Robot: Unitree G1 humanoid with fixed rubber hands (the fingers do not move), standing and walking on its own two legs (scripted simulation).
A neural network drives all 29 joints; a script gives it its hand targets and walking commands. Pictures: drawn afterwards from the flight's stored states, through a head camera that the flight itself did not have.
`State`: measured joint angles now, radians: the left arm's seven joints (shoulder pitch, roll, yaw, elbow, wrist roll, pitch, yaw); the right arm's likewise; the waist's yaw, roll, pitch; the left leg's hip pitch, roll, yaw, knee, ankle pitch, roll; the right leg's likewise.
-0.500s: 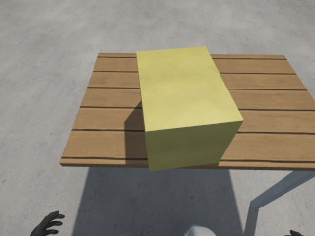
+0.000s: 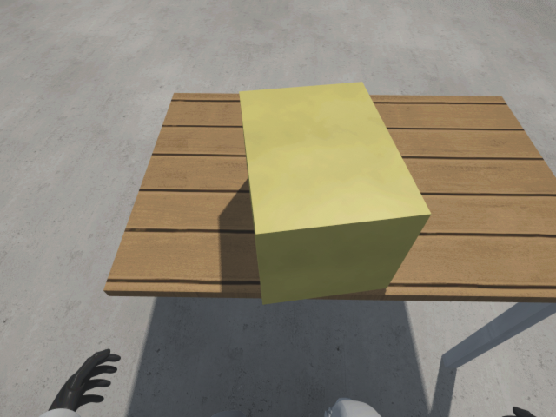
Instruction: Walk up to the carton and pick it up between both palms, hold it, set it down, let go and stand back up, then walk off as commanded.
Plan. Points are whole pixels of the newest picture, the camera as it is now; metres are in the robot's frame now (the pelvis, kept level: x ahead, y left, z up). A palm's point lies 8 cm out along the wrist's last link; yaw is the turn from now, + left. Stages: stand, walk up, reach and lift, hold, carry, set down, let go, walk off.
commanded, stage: walk up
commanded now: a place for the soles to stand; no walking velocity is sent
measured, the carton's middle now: (313, 190) +0.47 -0.03 +0.02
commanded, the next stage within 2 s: reach and lift in 1.44 s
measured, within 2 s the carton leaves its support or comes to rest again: neither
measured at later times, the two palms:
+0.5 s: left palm out of the picture +0.13 +0.28 -0.08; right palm out of the picture +0.11 -0.38 -0.07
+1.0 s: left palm (124, 392) +0.17 +0.25 -0.07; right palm out of the picture +0.10 -0.41 -0.08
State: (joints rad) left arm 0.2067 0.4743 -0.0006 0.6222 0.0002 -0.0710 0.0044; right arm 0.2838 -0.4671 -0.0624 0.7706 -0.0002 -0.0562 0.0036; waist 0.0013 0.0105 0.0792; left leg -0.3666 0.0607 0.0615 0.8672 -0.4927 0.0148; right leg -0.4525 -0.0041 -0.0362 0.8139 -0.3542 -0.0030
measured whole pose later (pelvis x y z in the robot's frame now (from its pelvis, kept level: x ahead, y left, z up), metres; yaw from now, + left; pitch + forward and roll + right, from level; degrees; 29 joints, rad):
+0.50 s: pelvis +0.02 -0.04 +0.00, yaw +0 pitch -1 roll -1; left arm 0.30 0.47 0.00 0.62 0.00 -0.03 -0.01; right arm 0.28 -0.49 -0.06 0.77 0.00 -0.07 -0.02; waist 0.00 0.00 0.08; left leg -0.45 0.06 0.03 0.87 -0.42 0.01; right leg -0.45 0.01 -0.03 0.86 -0.38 -0.03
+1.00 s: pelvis +0.03 -0.06 +0.00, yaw -2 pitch -1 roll +1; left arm 0.25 0.46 0.00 0.62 0.00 -0.02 -0.01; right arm 0.28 -0.49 -0.06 0.81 0.00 -0.07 -0.03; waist 0.00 -0.02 0.08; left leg -0.42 0.07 0.04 0.87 -0.46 -0.01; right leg -0.44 0.02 0.03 0.88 -0.41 -0.02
